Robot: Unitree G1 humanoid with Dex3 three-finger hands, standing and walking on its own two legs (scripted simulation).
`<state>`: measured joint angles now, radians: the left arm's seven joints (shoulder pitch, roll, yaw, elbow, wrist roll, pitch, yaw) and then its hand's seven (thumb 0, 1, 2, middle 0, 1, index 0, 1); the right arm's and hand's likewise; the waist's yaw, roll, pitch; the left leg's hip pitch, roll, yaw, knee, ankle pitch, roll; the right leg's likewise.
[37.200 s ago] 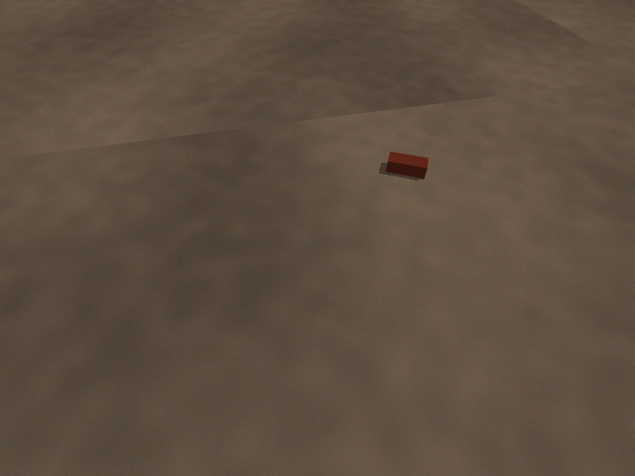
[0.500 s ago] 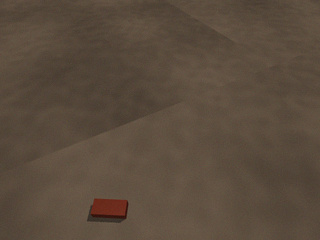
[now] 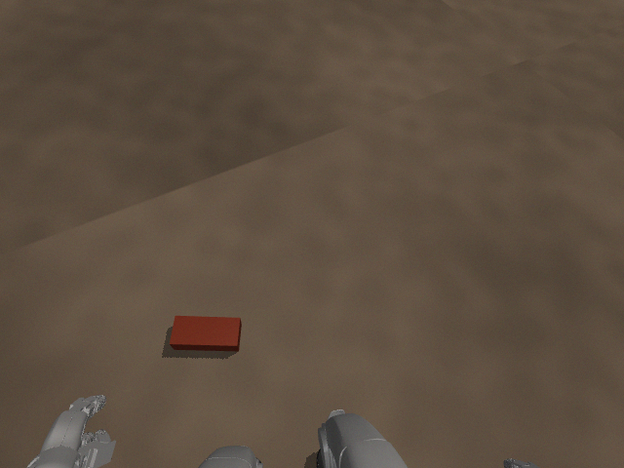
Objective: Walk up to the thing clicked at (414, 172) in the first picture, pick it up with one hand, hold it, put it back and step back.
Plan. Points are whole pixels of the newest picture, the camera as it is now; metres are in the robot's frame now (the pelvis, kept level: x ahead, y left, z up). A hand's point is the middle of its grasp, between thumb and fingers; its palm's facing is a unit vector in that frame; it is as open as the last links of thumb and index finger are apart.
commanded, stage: step back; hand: left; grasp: from above
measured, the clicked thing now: (207, 333) +0.46 +0.25 -0.73
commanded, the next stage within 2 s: none
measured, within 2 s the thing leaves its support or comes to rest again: neither
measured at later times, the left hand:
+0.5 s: hand out of the picture +0.03 +0.25 -0.13, palm faces -0.08 -0.91 -0.40, open 7.3 cm
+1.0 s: hand out of the picture -0.14 +0.27 -0.16, palm faces -0.09 -0.92 -0.39, open 7.3 cm
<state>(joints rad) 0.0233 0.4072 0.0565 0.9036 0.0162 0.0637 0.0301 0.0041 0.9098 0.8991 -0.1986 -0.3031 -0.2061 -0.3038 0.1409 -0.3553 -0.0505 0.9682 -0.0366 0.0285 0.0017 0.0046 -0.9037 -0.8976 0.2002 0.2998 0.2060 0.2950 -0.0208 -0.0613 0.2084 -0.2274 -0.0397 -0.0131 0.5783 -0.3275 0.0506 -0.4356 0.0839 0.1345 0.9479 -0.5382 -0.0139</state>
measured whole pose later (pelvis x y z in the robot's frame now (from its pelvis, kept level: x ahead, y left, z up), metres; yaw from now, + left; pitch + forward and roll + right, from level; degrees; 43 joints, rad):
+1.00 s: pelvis -0.24 -0.01 +0.00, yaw -6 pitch -1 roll -1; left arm 0.20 0.42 0.10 0.81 0.03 0.07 0.00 0.01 0.91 0.90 -0.20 -0.30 -0.21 -0.30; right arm 0.13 -0.36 -0.04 0.81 -0.03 0.01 -0.01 0.01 -0.90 -0.90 0.21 0.30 0.21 0.30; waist 0.03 -0.05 0.18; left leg -0.35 0.05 -0.01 0.59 -0.21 -0.01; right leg -0.34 0.06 0.15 0.99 -0.51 0.03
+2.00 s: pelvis -0.58 -0.07 +0.00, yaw -4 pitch -2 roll +2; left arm 0.25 0.36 0.06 0.93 0.05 0.02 0.01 0.01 0.90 0.90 -0.20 -0.30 -0.21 -0.30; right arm 0.18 -0.42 -0.06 0.88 -0.02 0.07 0.01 0.01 -0.90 -0.90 0.20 0.30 0.21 0.30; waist 0.03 0.05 0.09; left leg -0.49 -0.09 -0.17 1.14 -0.40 -0.02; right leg -0.28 -0.02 0.02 0.63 -0.33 -0.02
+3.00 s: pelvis -0.55 -0.05 -0.01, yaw +1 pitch -2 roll +0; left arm 0.13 0.40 0.03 1.02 0.01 -0.02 0.01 0.00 0.91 0.90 -0.20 -0.30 -0.21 -0.30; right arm 0.09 -0.34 -0.02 1.02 -0.02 0.01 0.01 0.01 -0.90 -0.90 0.20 0.30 0.21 0.30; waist 0.02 0.00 0.09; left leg -0.32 0.03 0.01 0.66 -0.30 -0.01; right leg -0.29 -0.02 -0.02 0.65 -0.32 0.01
